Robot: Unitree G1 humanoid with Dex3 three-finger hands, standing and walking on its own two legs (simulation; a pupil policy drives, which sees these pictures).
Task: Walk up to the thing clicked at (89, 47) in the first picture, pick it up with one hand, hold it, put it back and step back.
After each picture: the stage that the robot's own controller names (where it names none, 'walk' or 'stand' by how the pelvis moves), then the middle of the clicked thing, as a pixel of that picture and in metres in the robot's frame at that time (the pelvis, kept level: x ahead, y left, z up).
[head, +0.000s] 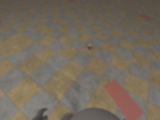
stand; (89, 47) +1.57 -0.08 -0.72
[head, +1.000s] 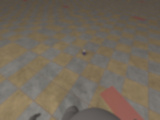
walk; (84, 52) +1.45 +0.13 -0.71
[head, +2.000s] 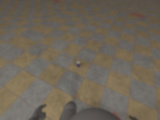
walk; (78, 64) +0.98 +0.17 -0.71
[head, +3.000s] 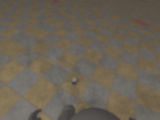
walk; (74, 81) +0.61 +0.16 -0.69
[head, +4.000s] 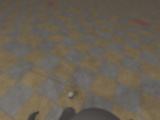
walk; (70, 95) +0.39 +0.18 -0.70
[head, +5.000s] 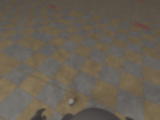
stand; (71, 102) +0.32 +0.17 -0.72
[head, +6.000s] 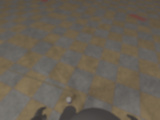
stand; (69, 100) +0.29 +0.20 -0.71
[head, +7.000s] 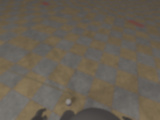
stand; (68, 102) +0.30 +0.18 -0.72
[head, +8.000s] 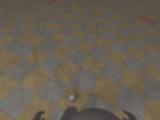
stand; (71, 98) +0.32 +0.17 -0.71
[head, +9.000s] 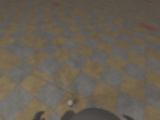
stand; (70, 103) +0.29 +0.17 -0.72
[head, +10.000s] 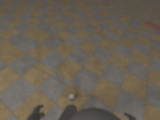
stand; (71, 97) +0.33 +0.15 -0.71
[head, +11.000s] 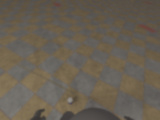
stand; (70, 101) +0.33 +0.16 -0.72
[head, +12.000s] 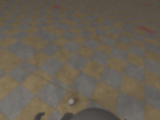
stand; (71, 102) +0.33 +0.15 -0.72
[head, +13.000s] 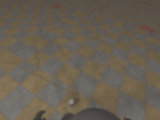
stand; (71, 102) +0.32 +0.15 -0.72
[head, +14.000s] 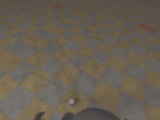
stand; (71, 102) +0.32 +0.15 -0.72
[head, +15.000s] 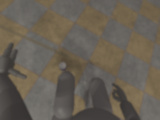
go down; (62, 66) +0.39 +0.21 -0.38
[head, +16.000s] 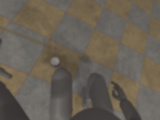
close in; (55, 62) +0.38 +0.25 -0.31
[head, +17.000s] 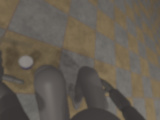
close in; (26, 63) +0.35 +0.28 -0.22
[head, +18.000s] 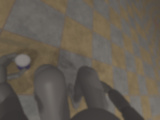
close; (23, 63) +0.35 +0.29 -0.21
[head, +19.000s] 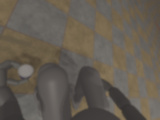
lift; (25, 72) +0.28 +0.28 -0.21
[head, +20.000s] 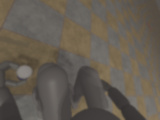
lift; (24, 73) +0.29 +0.27 -0.21
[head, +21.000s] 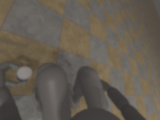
lift; (24, 74) +0.28 +0.27 -0.21
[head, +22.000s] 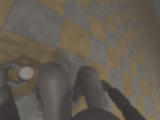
lift; (25, 74) +0.28 +0.27 -0.21
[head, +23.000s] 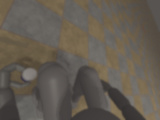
lift; (28, 75) +0.28 +0.25 -0.21
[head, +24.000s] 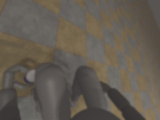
lift; (31, 76) +0.28 +0.22 -0.21
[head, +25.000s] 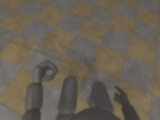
lift; (70, 81) +0.32 +0.17 -0.41
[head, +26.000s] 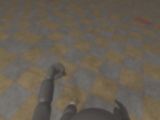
go down; (72, 105) +0.26 +0.12 -0.67
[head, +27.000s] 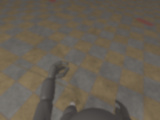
go down; (72, 105) +0.26 +0.12 -0.68
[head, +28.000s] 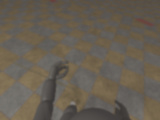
stand; (72, 105) +0.26 +0.12 -0.68
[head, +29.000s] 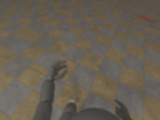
stand; (72, 103) +0.26 +0.13 -0.67
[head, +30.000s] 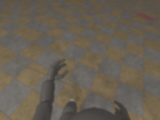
stand; (72, 102) +0.26 +0.13 -0.66
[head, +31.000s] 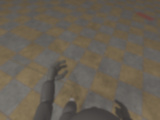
stand; (71, 101) +0.27 +0.12 -0.65
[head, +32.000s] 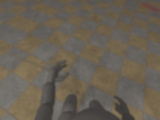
stand; (71, 96) +0.27 +0.13 -0.61
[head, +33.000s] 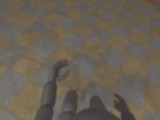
stand; (71, 93) +0.28 +0.13 -0.57
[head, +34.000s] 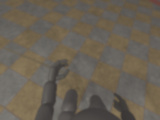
stand; (71, 92) +0.28 +0.13 -0.56
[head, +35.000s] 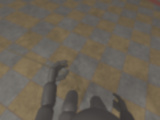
close; (72, 93) +0.28 +0.13 -0.57
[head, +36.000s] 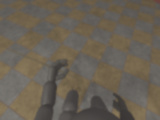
close; (73, 92) +0.28 +0.13 -0.57
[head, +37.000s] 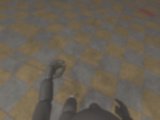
stand; (71, 98) +0.27 +0.13 -0.63
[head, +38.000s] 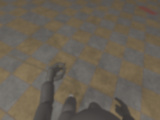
stand; (71, 97) +0.27 +0.13 -0.63
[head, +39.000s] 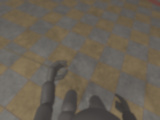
close; (71, 92) +0.28 +0.13 -0.57
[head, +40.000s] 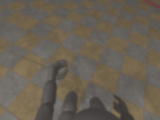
close; (71, 94) +0.28 +0.13 -0.58
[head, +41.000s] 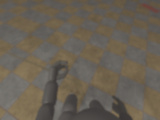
close; (71, 96) +0.27 +0.12 -0.61
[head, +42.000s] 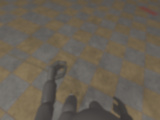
close; (71, 97) +0.28 +0.12 -0.61
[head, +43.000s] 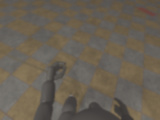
close; (71, 98) +0.27 +0.13 -0.62
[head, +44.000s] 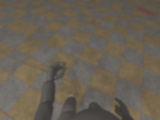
close; (71, 98) +0.27 +0.13 -0.63
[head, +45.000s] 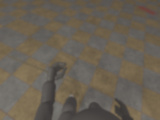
close; (71, 98) +0.27 +0.13 -0.63
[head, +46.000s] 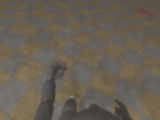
close; (71, 99) +0.27 +0.12 -0.64
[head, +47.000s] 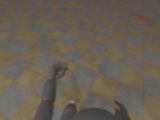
close; (72, 103) +0.26 +0.13 -0.66
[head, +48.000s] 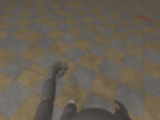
close; (71, 103) +0.26 +0.13 -0.67
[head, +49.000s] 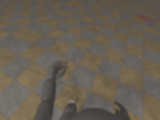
close; (72, 103) +0.26 +0.13 -0.66
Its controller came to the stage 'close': yes
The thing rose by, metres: 0.00
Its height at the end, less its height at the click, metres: +0.00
